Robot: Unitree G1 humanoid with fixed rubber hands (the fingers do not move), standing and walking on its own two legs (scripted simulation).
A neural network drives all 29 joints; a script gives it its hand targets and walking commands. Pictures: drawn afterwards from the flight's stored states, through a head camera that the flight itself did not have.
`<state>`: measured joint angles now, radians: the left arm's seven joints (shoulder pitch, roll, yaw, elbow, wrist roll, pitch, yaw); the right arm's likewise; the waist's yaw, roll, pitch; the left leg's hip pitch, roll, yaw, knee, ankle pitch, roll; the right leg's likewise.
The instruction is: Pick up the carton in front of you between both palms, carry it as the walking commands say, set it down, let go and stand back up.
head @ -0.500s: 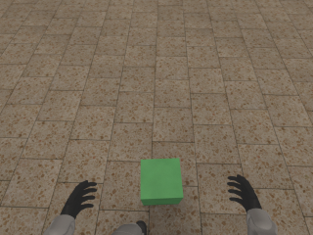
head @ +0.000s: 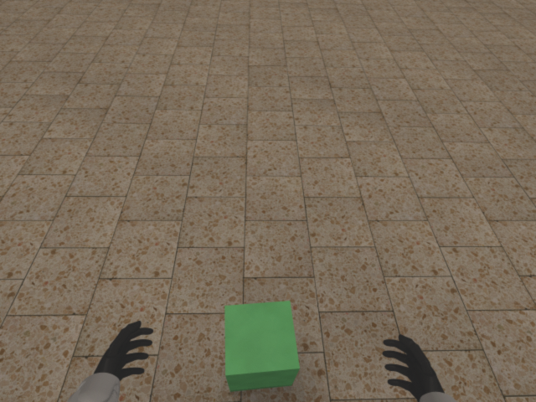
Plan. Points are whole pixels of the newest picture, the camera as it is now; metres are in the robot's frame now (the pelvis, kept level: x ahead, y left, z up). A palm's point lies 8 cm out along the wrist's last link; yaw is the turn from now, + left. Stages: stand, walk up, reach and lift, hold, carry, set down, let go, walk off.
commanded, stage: let go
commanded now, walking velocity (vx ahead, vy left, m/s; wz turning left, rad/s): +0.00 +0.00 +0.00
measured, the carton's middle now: (259, 347) +0.37 +0.02 -0.65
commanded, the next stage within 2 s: stand in 0.04 s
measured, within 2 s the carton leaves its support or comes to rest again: neither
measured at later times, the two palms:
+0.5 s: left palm (77, 395) +0.14 +0.30 -0.11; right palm out of the picture +0.13 -0.28 -0.07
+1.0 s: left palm out of the picture +0.10 +0.31 -0.11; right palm out of the picture +0.10 -0.29 -0.08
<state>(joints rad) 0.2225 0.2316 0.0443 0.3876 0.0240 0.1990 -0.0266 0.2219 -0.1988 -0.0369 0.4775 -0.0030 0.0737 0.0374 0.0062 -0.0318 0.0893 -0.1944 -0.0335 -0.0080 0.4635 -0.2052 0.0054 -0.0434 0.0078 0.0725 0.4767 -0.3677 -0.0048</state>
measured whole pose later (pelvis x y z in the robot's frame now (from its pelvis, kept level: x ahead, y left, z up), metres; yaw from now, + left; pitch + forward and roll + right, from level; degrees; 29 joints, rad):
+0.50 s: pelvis +0.02 +0.01 +0.00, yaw -1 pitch +0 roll +0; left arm 0.22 0.35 0.03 0.75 0.04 0.02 0.03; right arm 0.17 -0.33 -0.04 0.78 -0.04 0.00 -0.02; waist -0.01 -0.06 0.01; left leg -0.26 -0.02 0.01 0.53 -0.26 0.03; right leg -0.08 0.02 0.09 0.45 -0.37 0.01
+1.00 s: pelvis +0.00 +0.02 +0.00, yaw -1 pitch -2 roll +0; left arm 0.21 0.38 0.02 0.88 0.03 0.00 0.02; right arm 0.14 -0.35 -0.02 0.93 -0.03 -0.01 -0.02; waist -0.01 -0.04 0.02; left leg -0.21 -0.02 0.02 0.45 -0.21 0.03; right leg -0.04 0.01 0.10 0.39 -0.32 0.02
